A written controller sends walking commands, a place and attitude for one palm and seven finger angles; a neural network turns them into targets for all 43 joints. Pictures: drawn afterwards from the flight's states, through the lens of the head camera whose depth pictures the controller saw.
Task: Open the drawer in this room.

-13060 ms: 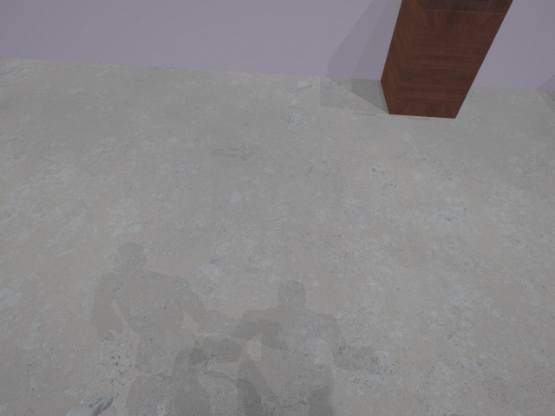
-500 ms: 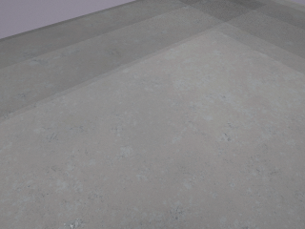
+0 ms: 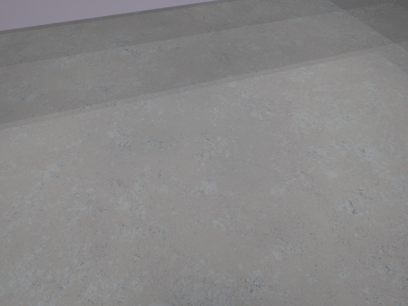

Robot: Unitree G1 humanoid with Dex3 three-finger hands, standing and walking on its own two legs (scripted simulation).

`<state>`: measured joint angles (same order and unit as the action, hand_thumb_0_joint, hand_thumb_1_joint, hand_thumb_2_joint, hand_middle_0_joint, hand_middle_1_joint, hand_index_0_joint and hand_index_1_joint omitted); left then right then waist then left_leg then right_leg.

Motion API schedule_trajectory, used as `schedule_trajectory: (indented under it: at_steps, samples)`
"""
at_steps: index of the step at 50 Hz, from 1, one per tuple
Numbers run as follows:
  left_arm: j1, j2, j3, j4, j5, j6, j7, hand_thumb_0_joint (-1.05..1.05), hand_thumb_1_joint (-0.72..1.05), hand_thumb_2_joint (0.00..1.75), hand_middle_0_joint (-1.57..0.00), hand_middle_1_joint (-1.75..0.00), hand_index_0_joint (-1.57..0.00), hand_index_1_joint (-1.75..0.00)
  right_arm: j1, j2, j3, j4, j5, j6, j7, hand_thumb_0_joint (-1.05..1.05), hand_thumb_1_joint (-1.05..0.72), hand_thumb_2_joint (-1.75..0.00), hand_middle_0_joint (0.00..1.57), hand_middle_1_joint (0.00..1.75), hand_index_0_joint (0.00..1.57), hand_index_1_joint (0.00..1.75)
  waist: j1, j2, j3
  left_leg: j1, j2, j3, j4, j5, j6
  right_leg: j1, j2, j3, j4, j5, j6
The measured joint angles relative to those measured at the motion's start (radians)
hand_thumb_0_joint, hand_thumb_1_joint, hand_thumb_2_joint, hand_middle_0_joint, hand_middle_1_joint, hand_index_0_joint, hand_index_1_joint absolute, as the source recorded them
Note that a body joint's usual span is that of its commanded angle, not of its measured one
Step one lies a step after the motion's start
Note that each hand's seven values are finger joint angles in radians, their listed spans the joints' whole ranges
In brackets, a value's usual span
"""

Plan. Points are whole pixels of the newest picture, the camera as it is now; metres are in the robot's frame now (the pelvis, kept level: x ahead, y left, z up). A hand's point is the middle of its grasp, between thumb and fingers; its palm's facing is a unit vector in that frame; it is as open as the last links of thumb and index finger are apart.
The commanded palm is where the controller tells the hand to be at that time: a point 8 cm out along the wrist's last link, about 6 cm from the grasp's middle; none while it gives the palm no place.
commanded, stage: turn or walk to find it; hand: left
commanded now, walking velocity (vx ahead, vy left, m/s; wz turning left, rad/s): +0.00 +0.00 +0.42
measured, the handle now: out of the picture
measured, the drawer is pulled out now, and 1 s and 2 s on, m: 0.00 0.00 0.00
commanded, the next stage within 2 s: none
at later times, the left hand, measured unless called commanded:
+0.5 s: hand out of the picture +0.06 +0.23 -0.15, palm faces +0.19 -0.95 -0.26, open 7.4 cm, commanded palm none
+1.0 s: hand out of the picture -0.08 +0.17 -0.16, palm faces +0.44 -0.86 -0.26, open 7.3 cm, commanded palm none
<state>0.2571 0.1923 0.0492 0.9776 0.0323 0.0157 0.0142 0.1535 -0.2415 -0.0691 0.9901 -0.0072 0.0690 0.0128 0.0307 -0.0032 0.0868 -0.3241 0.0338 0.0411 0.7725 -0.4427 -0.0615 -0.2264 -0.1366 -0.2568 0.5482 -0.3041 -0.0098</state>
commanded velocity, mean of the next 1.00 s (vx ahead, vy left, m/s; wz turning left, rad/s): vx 0.00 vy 0.00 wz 0.42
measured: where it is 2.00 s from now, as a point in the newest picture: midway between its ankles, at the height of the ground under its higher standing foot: outside the picture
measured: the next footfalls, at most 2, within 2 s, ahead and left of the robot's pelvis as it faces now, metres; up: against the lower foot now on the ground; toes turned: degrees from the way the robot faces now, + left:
left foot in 0.06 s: +0.02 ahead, +0.13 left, +0.00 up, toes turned +6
right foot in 0.56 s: +0.04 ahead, -0.11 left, +0.00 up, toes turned +9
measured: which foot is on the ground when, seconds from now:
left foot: up 0.00-0.04, down 0.06-0.58, up 0.60-1.00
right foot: down 0.00-0.06, up 0.08-0.54, down 0.56-1.00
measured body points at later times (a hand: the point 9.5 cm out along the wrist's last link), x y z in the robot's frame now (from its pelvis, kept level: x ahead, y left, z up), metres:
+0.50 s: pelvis -0.02 +0.01 +0.00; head +0.02 +0.01 +0.45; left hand +0.05 +0.28 -0.13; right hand +0.07 -0.22 -0.15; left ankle -0.02 +0.13 -0.74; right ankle +0.00 -0.12 -0.70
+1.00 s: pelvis -0.03 -0.02 +0.00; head +0.01 -0.03 +0.45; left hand -0.11 +0.21 -0.14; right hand +0.13 -0.24 -0.15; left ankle -0.12 +0.11 -0.69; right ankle +0.00 -0.11 -0.74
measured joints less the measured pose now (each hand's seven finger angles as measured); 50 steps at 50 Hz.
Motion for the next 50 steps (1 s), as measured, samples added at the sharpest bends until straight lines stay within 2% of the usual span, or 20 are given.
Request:
schedule_trajectory:
  at_steps: [2,3,4,6,10,15,20,25,28,29,31,33,35,38,43,50]
  samples:
    - [0.01,0.017,0.007,0.01,-0.003,0.007,-0.001,0.01,0.91,0.9,-0.21,-0.3,-0.2,-0.3,-0.02,0.005,0.006,-0.017,0.001,-0.014,0.001,0.01,-0.91,-0.9,0.2,0.3,0.2,0.3,0.004,-0.01,-0.002,0.055,-0.006,0.024,-0.133,0.082,0.011,-0.016,-0.013,-0.016,0.042,-0.018,0.016]
    - [0.016,0.027,0.01,0.013,-0.008,0.012,-0.001,0.01,0.91,0.9,-0.21,-0.3,-0.2,-0.3,-0.027,0.006,0.008,-0.027,0.0,-0.025,0.003,0.01,-0.91,-0.9,0.2,0.3,0.2,0.3,0.005,-0.016,-0.007,0.078,-0.01,0.027,-0.195,0.141,0.029,-0.032,-0.022,-0.021,0.079,-0.035,0.026]
    - [0.014,0.041,0.015,0.019,-0.012,0.022,-0.001,0.01,0.91,0.9,-0.21,-0.3,-0.2,-0.3,-0.037,0.016,0.009,-0.032,-0.002,-0.034,0.003,0.01,-0.91,-0.9,0.2,0.3,0.2,0.3,0.008,-0.037,-0.003,0.074,-0.024,0.031,-0.188,0.143,0.053,-0.057,-0.031,0.005,0.14,-0.092,0.042]
    - [0.009,0.058,0.019,0.029,-0.014,0.047,0.004,0.01,0.91,0.9,-0.2,-0.3,-0.2,-0.3,-0.047,0.031,0.019,-0.043,-0.005,-0.044,0.002,0.01,-0.91,-0.9,0.2,0.3,0.2,0.3,0.014,-0.052,-0.003,0.074,-0.033,0.029,-0.174,0.116,0.087,-0.116,-0.006,0.084,0.293,-0.207,0.057]
    - [-0.016,0.063,0.024,0.034,-0.013,0.061,-0.004,0.01,0.91,0.9,-0.2,-0.3,-0.2,-0.3,-0.037,0.042,0.03,-0.049,-0.009,-0.047,-0.012,0.01,-0.91,-0.9,0.2,0.3,0.2,0.3,0.004,-0.032,-0.021,0.1,-0.035,-0.007,-0.245,0.15,0.102,-0.198,0.033,0.164,0.492,-0.166,0.072]
    - [-0.056,0.059,0.021,0.004,-0.014,0.045,-0.01,0.01,0.91,0.9,-0.2,-0.3,-0.2,-0.3,-0.013,0.051,0.036,-0.043,-0.006,-0.049,-0.014,0.01,-0.91,-0.9,0.2,0.3,0.2,0.3,-0.002,-0.019,-0.027,0.12,-0.055,-0.039,-0.324,0.206,0.111,-0.232,0.037,0.22,0.524,-0.085,0.09]
    - [-0.095,0.051,0.018,-0.018,-0.016,0.045,-0.005,0.01,0.91,0.9,-0.2,-0.3,-0.2,-0.3,0.025,0.061,0.032,-0.035,-0.009,-0.046,-0.011,0.01,-0.91,-0.9,0.21,0.3,0.2,0.3,-0.026,-0.01,-0.031,0.109,-0.072,-0.069,-0.34,0.226,0.106,-0.208,0.048,0.239,0.442,-0.098,0.098]
    - [-0.134,0.028,0.008,-0.041,-0.023,0.038,-0.002,0.01,0.91,0.9,-0.2,-0.3,-0.2,-0.3,0.065,0.052,0.019,-0.022,-0.015,-0.035,-0.01,0.01,-0.91,-0.9,0.21,0.3,0.2,0.3,-0.059,0.018,-0.025,0.073,-0.081,-0.107,-0.313,0.228,0.085,-0.136,0.08,0.235,0.255,-0.129,0.087]
    - [-0.145,0.014,0.0,-0.058,-0.027,0.02,-0.003,0.01,0.91,0.9,-0.2,-0.3,-0.2,-0.3,0.091,0.041,0.009,-0.011,-0.013,-0.026,-0.01,0.01,-0.91,-0.9,0.21,0.3,0.2,0.3,-0.067,0.032,-0.029,0.036,-0.093,-0.131,-0.268,0.216,0.063,-0.051,0.099,0.223,0.048,-0.023,0.075]
    - [-0.146,0.004,-0.002,-0.06,-0.025,0.01,-0.001,0.01,0.91,0.9,-0.2,-0.3,-0.2,-0.3,0.098,0.032,0.004,-0.007,-0.008,-0.024,-0.009,0.01,-0.91,-0.9,0.21,0.3,0.2,0.3,-0.066,0.048,-0.029,0.018,-0.09,-0.142,-0.235,0.203,0.053,-0.03,0.108,0.21,0.002,-0.009,0.05]
    - [-0.14,-0.016,-0.013,-0.064,-0.018,-0.002,0.0,0.01,0.91,0.9,-0.2,-0.3,-0.2,-0.3,0.102,0.017,-0.007,0.003,-0.006,-0.011,-0.01,0.01,-0.91,-0.9,0.2,0.3,0.2,0.3,-0.068,0.072,-0.023,-0.038,-0.094,-0.145,-0.079,0.049,0.044,-0.028,0.111,0.185,0.012,-0.008,-0.002]
    - [-0.121,-0.029,-0.017,-0.067,-0.017,-0.005,0.002,0.01,0.91,0.9,-0.2,-0.3,-0.2,-0.3,0.108,0.008,-0.017,0.008,-0.009,0.002,-0.008,0.01,-0.91,-0.9,0.2,0.3,0.2,0.3,-0.068,0.068,-0.029,-0.104,-0.103,-0.124,0.122,-0.017,0.039,-0.014,0.093,0.168,0.001,-0.005,-0.024]
    - [-0.102,-0.037,-0.018,-0.062,-0.018,-0.001,0.004,0.01,0.91,0.9,-0.2,-0.3,-0.2,-0.3,0.109,-0.001,-0.023,0.012,-0.012,0.008,-0.002,0.01,-0.91,-0.9,0.2,0.3,0.2,0.3,-0.067,0.064,-0.031,-0.148,-0.089,-0.104,0.279,0.009,0.029,0.007,0.08,0.153,-0.028,0.008,-0.029]
    - [-0.078,-0.045,-0.021,-0.049,-0.018,-0.002,0.004,0.01,0.9,0.9,-0.21,-0.3,-0.2,-0.3,0.108,-0.012,-0.029,0.013,-0.013,0.008,0.003,0.01,-0.91,-0.9,0.2,0.3,0.2,0.3,-0.069,0.063,-0.031,-0.176,-0.053,-0.099,0.392,0.074,0.009,0.03,0.07,0.122,-0.059,0.022,-0.03]
    - [-0.04,-0.046,-0.016,-0.034,-0.014,-0.01,0.007,0.01,0.91,0.9,-0.21,-0.3,-0.2,-0.3,0.093,-0.018,-0.027,0.023,-0.013,0.016,0.004,0.01,-0.91,-0.9,0.2,0.3,0.2,0.3,-0.05,0.049,-0.028,-0.153,-0.008,-0.097,0.379,0.087,-0.016,0.04,0.056,0.075,-0.069,0.023,-0.033]
    - [0.004,-0.015,-0.006,-0.006,-0.001,-0.005,0.002,0.01,0.91,0.9,-0.21,-0.3,-0.2,-0.3,0.017,-0.01,-0.008,0.01,-0.004,0.011,0.0,0.01,-0.91,-0.9,0.2,0.3,0.2,0.3,-0.009,0.014,-0.008,-0.046,0.004,-0.032,0.115,-0.004,-0.01,0.02,0.021,0.025,-0.031,0.01,-0.015]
